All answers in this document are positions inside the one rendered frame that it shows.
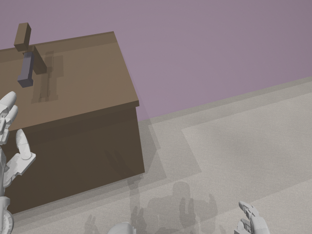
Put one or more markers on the counter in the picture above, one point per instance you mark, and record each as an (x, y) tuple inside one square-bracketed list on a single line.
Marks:
[(79, 117)]

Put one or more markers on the right robot hand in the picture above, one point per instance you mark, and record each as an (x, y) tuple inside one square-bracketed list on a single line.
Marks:
[(257, 224)]

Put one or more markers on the tap lever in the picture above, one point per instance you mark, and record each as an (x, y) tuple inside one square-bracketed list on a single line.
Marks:
[(25, 78)]

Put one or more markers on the robot left thigh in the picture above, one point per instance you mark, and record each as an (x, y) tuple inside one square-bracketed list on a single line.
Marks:
[(122, 228)]

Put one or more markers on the robot left forearm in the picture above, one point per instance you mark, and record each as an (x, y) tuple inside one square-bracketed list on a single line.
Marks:
[(6, 218)]

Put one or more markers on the left robot hand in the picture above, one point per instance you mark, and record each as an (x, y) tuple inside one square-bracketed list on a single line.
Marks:
[(19, 163)]

